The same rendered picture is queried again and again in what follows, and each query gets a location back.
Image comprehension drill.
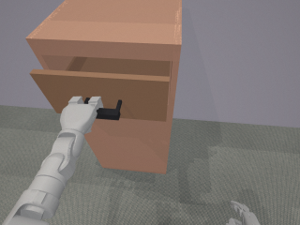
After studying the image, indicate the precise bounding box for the right robot hand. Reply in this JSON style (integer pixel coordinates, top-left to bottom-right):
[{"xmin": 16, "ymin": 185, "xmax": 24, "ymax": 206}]
[{"xmin": 226, "ymin": 201, "xmax": 260, "ymax": 225}]

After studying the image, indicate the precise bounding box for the left robot hand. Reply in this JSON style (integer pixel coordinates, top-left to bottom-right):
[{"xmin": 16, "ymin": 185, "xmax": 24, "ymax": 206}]
[{"xmin": 60, "ymin": 96, "xmax": 104, "ymax": 135}]

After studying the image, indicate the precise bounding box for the handle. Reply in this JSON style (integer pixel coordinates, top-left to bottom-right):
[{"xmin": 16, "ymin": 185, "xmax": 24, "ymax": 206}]
[{"xmin": 84, "ymin": 97, "xmax": 122, "ymax": 121}]

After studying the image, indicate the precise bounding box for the left robot upper arm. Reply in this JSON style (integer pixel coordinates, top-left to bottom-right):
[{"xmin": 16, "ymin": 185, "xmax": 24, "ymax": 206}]
[{"xmin": 8, "ymin": 215, "xmax": 50, "ymax": 225}]

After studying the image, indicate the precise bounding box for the drawer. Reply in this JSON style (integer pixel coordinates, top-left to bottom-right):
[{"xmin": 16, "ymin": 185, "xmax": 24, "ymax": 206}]
[{"xmin": 29, "ymin": 56, "xmax": 171, "ymax": 122}]

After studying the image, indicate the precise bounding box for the cabinet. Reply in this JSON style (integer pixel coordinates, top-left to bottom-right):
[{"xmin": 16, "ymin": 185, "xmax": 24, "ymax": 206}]
[{"xmin": 25, "ymin": 0, "xmax": 182, "ymax": 174}]

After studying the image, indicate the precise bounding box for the left robot forearm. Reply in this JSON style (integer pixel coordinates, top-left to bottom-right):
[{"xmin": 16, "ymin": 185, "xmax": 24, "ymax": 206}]
[{"xmin": 2, "ymin": 128, "xmax": 85, "ymax": 225}]

